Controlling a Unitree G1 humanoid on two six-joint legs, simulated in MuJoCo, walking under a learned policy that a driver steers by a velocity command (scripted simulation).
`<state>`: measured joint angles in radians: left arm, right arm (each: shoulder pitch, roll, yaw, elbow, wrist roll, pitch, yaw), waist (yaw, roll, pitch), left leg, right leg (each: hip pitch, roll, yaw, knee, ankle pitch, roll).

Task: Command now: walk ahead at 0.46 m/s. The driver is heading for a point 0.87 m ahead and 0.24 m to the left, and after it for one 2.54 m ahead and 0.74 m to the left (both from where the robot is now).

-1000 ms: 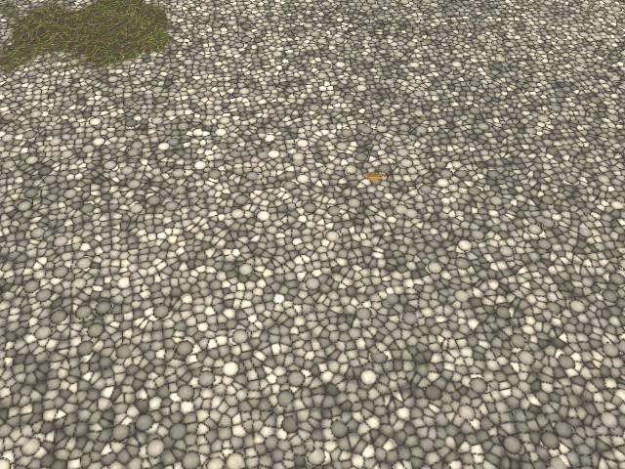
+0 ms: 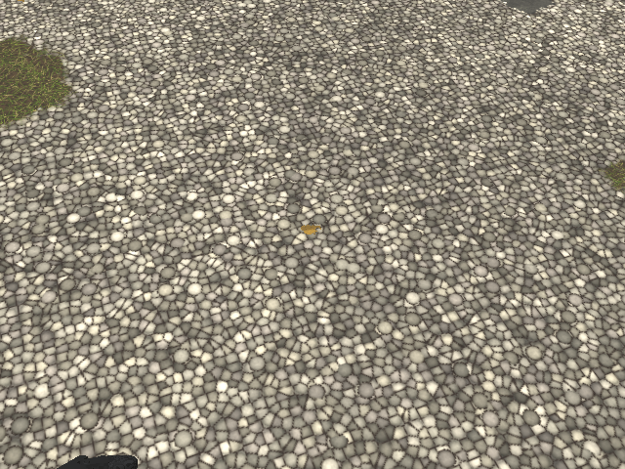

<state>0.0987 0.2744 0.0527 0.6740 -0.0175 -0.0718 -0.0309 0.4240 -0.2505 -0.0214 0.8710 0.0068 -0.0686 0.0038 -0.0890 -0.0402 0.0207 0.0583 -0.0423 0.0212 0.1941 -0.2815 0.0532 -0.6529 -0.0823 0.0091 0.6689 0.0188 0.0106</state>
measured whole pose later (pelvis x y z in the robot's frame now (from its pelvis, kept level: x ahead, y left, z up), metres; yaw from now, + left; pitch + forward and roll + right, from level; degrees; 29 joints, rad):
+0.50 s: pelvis +0.29 -0.04 +0.00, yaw +3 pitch +1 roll -2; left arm 0.33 0.27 0.05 0.85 0.01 -0.10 -0.02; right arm 0.15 -0.30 -0.04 0.76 0.01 -0.06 0.01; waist 0.06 0.05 0.02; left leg -0.70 0.13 -0.06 0.78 0.03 -0.01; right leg -0.03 0.08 -0.08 0.20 -0.18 -0.06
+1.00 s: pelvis +0.58 +0.05 +0.00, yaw +19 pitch +2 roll +0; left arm 0.09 0.31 0.04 0.71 0.02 -0.09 0.00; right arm 0.33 -0.28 -0.06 0.71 0.01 -0.05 0.00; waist -0.05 -0.03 0.04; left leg -0.18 -0.11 -0.11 0.34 -0.19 0.09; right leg -0.67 -0.09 0.10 0.78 -0.08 0.06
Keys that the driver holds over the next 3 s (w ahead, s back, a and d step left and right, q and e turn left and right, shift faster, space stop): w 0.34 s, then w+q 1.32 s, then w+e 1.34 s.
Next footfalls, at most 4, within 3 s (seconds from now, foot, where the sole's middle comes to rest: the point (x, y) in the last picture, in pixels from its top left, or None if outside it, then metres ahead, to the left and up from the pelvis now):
0.16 right None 0.28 -0.13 -0.78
0.70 left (231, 429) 0.57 0.12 -0.78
1.18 right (277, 299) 0.90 0.01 -0.78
1.70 left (125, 280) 0.98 0.39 -0.78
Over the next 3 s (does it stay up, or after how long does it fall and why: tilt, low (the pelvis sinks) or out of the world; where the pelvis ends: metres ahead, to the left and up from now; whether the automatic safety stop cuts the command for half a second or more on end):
stays up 1.54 0.60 0.00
